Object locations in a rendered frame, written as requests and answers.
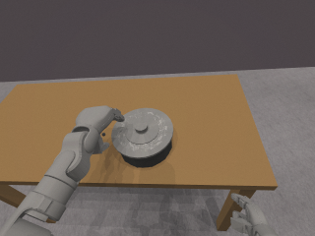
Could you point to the robot left upper arm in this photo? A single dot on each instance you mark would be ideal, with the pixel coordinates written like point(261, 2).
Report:
point(23, 227)

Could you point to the left robot forearm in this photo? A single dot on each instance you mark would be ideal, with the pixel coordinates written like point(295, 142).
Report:
point(70, 166)

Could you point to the right robot forearm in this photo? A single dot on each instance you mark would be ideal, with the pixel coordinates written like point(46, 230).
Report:
point(263, 230)

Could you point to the robot left hand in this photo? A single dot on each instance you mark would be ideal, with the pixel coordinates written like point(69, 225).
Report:
point(99, 117)

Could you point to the knob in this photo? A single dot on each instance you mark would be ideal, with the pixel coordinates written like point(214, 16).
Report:
point(141, 126)

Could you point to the lid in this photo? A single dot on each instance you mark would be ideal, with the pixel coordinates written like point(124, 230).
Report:
point(136, 145)

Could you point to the pot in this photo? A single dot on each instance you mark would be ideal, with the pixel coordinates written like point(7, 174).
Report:
point(150, 161)

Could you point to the table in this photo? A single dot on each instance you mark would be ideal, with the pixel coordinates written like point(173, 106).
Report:
point(215, 142)

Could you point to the robot right hand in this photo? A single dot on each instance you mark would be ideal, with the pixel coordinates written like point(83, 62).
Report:
point(244, 223)

